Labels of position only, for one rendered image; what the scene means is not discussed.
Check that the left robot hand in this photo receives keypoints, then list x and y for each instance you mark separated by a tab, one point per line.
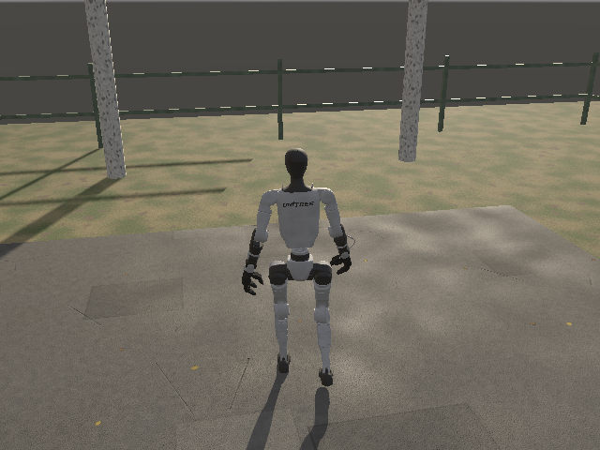
246	281

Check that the humanoid robot head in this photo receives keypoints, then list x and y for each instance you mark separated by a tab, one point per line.
296	161

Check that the left robot shin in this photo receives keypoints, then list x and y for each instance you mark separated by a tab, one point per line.
281	333

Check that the right robot hand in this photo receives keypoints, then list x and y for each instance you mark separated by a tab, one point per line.
347	263

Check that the right robot forearm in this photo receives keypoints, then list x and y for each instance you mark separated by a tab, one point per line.
342	244

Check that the left robot forearm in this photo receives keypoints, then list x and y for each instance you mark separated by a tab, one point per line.
253	255

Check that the robot right upper arm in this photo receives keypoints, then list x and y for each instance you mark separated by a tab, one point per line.
327	197

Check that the robot left upper arm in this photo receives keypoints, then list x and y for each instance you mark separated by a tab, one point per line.
264	213

